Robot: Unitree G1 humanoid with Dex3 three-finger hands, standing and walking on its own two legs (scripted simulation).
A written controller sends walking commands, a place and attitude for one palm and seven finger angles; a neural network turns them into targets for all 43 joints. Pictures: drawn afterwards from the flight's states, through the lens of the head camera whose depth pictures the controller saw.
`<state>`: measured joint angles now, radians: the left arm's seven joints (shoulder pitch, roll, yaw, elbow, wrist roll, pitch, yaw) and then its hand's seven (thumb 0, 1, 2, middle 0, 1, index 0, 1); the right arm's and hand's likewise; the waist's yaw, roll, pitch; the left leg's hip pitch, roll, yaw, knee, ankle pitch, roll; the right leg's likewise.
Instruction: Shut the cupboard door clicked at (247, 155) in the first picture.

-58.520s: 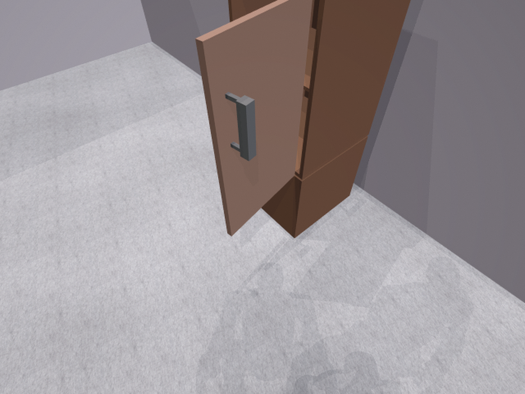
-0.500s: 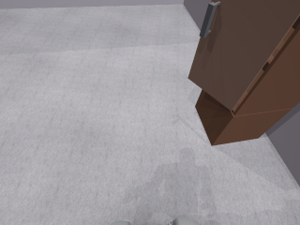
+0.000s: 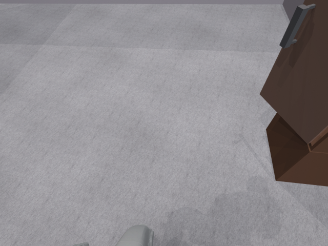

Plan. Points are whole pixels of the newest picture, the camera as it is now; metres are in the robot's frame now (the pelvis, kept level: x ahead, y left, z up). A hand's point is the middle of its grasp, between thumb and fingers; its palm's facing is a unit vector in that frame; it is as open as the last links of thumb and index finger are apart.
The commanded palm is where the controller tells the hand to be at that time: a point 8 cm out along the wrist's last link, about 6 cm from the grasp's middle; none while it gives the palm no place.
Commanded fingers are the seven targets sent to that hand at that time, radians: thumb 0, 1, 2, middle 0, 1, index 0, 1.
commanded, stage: walk to a spot facing it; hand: left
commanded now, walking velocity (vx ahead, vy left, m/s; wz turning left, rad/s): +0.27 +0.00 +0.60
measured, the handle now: (297, 26) +0.81 -0.48 +0.06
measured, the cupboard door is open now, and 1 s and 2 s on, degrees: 30 30 30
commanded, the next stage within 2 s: turn to face it in 0.82 s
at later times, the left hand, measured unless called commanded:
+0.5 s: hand out of the picture +0.07 +0.30 -0.17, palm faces +0.33 -0.92 -0.22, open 7.4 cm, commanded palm none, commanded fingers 0.00 0.90 0.90 -0.20 -0.30 -0.20 -0.30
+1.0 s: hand (78, 171) +0.36 +0.31 -0.16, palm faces +0.43 -0.88 -0.22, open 7.1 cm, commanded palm none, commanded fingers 0.00 0.90 0.90 -0.20 -0.30 -0.20 -0.30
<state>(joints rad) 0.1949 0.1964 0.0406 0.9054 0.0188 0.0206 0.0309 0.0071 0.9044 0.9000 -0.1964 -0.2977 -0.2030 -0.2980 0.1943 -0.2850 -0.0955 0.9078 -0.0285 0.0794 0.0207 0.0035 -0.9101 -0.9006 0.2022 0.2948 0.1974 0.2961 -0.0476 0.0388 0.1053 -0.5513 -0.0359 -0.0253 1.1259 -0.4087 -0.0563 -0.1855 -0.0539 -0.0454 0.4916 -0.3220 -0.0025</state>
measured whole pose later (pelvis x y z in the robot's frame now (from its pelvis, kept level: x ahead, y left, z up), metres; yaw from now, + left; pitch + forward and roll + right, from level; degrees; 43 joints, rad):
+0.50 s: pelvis +0.11 +0.09 +0.00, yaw +17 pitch +0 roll +0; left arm 0.26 0.26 0.08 0.96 0.03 0.01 -0.03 0.01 0.91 0.90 -0.19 -0.30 -0.20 -0.30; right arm 0.20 -0.20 -0.02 0.91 -0.02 -0.03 0.00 0.00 -0.91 -0.90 0.20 0.30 0.20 0.30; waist 0.02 -0.05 0.08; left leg -0.18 -0.04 0.05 0.47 -0.29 0.06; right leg -0.56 -0.14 -0.04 1.14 -0.27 0.06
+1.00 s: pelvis +0.35 +0.11 +0.00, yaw +25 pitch +1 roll +0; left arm 0.19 0.15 0.06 0.95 0.01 -0.08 0.03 -0.02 0.95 0.90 -0.20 -0.30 -0.21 -0.30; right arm 0.34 -0.18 -0.05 1.05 -0.02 -0.01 -0.01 0.01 -0.91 -0.90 0.20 0.29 0.20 0.30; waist -0.04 0.01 0.09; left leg -0.50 0.05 0.02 1.16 -0.34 0.02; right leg -0.24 -0.05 -0.19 0.47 -0.23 -0.04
